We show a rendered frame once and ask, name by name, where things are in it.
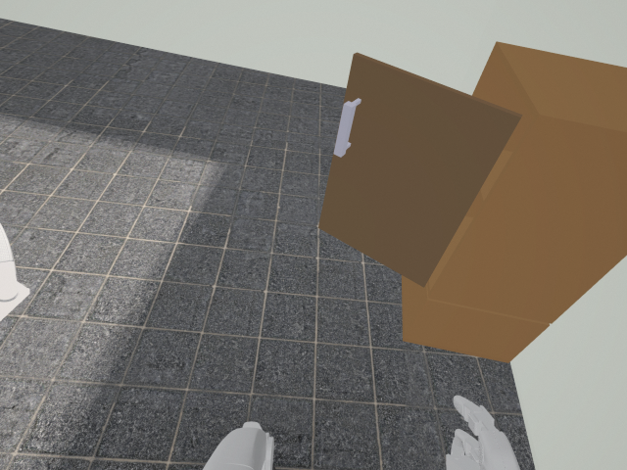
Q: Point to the robot right hand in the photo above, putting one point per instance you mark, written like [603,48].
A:
[492,451]

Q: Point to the robot left hand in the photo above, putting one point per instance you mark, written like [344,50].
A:
[11,291]

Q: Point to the robot left shin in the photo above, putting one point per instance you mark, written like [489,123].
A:
[252,425]

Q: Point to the handle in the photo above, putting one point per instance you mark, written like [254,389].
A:
[345,126]

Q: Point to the left robot thigh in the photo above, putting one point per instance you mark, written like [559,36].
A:
[243,449]

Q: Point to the cupboard door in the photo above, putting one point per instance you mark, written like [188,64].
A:
[420,153]

